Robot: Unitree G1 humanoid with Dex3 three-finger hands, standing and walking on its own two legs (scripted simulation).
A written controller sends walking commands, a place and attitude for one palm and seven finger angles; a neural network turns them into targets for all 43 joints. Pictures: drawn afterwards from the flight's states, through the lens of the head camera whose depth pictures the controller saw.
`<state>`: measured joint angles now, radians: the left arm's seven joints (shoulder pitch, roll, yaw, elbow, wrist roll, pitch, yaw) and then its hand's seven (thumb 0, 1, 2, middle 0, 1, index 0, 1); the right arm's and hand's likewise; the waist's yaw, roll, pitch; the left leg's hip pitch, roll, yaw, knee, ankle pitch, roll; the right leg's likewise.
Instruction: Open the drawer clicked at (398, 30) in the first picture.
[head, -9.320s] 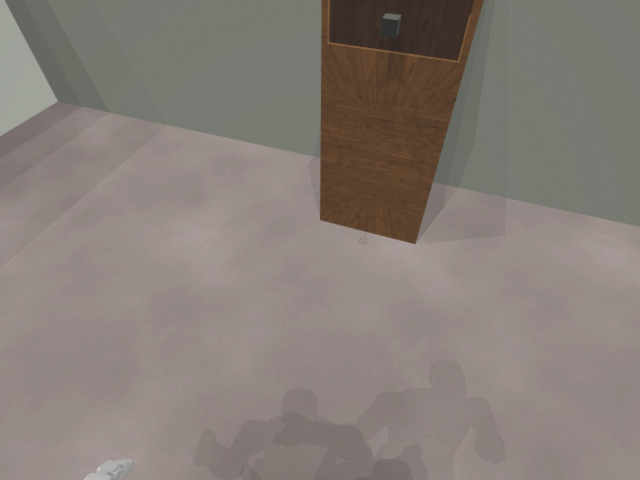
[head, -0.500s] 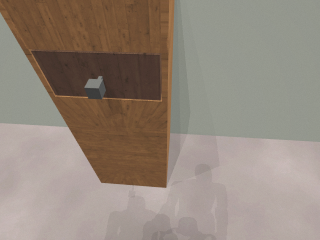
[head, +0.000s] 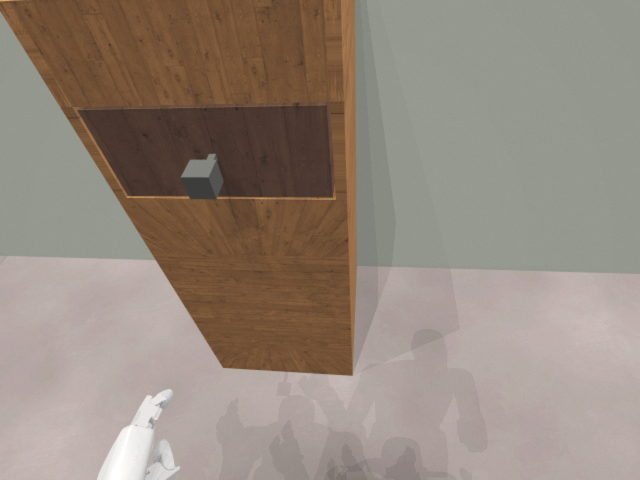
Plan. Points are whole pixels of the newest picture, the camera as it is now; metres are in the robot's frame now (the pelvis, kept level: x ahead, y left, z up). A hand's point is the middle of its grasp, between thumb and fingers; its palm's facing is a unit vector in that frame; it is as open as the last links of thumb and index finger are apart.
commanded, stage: raise the hand with hooked fingers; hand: left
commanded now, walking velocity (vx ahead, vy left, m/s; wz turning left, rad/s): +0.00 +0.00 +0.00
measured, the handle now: (206, 171) +0.53 +0.22 +0.10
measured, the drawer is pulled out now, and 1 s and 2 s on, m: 0.00 0.00 0.00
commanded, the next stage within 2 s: move the hooked fingers above the handle in 1.72 s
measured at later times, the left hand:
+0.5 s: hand (138, 390) +0.21 +0.23 +0.05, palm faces +0.21 -0.11 -0.97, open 10.1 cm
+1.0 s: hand (95, 313) +0.25 +0.26 +0.14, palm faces +0.15 -0.07 -0.99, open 13.0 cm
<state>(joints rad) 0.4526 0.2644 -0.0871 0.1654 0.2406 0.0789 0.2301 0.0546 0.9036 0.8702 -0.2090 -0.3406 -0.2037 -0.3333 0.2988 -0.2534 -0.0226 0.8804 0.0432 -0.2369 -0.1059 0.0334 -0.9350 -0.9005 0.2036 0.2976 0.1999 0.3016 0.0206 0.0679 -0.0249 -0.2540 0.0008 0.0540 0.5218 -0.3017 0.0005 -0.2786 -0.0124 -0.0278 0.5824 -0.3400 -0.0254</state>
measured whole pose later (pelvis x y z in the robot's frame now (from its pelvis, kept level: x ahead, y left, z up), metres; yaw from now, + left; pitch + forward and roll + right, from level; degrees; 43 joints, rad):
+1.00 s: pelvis -0.03 +0.02 +0.01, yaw +1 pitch -2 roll +0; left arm -0.02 0.51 -0.04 -0.14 0.89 0.05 0.03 0.00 -0.28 0.39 -0.31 -1.06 -0.30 -1.06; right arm 0.07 -0.28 0.00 0.64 0.01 0.12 -0.02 0.02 -0.91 -0.90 0.20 0.30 0.20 0.30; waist 0.10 0.09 0.03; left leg -0.18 -0.02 0.04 0.43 -0.22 0.03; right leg -0.18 -0.03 -0.04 0.45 -0.24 0.00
